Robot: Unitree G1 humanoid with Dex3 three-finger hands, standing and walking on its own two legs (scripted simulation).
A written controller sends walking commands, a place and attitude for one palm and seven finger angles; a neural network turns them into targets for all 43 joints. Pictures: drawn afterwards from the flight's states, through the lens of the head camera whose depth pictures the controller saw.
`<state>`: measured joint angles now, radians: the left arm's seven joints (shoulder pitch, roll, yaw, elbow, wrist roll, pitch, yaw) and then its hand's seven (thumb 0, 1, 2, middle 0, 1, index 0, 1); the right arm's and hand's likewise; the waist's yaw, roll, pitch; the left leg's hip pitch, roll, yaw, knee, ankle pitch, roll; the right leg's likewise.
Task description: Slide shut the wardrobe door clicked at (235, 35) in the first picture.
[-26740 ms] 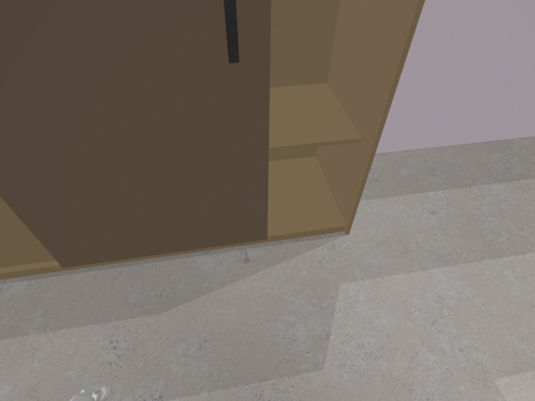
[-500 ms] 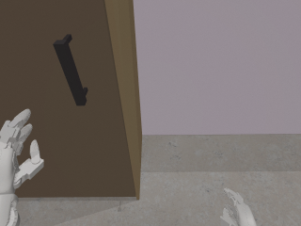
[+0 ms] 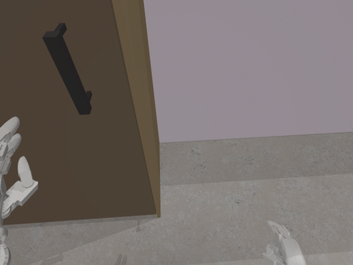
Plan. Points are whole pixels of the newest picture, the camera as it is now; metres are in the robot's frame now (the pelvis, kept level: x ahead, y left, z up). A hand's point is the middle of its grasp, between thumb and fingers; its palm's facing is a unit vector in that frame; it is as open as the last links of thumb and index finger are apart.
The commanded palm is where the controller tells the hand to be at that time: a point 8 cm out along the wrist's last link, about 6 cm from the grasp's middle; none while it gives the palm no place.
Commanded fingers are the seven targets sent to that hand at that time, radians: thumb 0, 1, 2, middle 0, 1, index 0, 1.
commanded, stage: step back with the hand held close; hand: left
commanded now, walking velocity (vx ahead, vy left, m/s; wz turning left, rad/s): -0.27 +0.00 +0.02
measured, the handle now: (74, 72) +0.44 +0.27 +0.22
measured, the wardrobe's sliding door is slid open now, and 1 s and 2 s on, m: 0.00 0.00 0.00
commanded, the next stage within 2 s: stop stepping back and stand still in 1.16 s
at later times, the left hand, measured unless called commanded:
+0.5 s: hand out of the picture +0.14 +0.29 +0.15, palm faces +0.45 -0.80 -0.40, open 7.5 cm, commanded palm +0.09 +0.33 +0.17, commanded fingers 0.00 0.90 0.90 -0.20 -0.30 -0.20 -0.30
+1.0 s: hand out of the picture +0.08 +0.25 +0.16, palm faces +0.29 -0.83 -0.47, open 7.5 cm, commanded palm +0.00 +0.30 +0.17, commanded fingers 0.00 0.90 0.90 -0.20 -0.30 -0.20 -0.30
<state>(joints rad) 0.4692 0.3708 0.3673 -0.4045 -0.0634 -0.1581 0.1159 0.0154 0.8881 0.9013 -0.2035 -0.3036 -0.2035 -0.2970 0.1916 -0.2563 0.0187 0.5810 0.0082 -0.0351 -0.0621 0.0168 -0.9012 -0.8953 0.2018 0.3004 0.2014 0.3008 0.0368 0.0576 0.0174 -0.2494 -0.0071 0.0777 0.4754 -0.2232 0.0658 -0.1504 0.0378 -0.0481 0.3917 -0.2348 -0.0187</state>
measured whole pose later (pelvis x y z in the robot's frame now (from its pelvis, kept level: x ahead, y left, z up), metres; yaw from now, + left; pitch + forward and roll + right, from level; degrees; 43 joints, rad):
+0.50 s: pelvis -0.05 +0.02 -0.01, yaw +1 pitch +0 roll -3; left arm 0.51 0.38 0.39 -0.49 -0.03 -0.20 0.14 0.02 0.88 0.90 -0.21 -0.30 -0.21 -0.30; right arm 0.22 -0.23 0.02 0.55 0.00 -0.05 -0.08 0.02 -0.90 -0.90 0.20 0.30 0.20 0.30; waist 0.03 0.01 0.01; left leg -0.40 -0.02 0.07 0.58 -0.21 0.09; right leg -0.29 0.02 -0.06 0.50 -0.22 0.00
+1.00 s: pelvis -0.14 +0.00 -0.01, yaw -1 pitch +2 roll -4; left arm 0.50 0.48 0.41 -0.59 -0.07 -0.25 0.09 0.02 0.88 0.90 -0.21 -0.30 -0.21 -0.30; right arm 0.09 -0.18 0.02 0.57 -0.01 -0.07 -0.04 0.02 -0.90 -0.89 0.20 0.30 0.20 0.30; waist 0.02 0.02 0.07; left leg -0.49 0.04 0.06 0.40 0.06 0.08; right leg -0.18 0.10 0.02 0.46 -0.32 -0.01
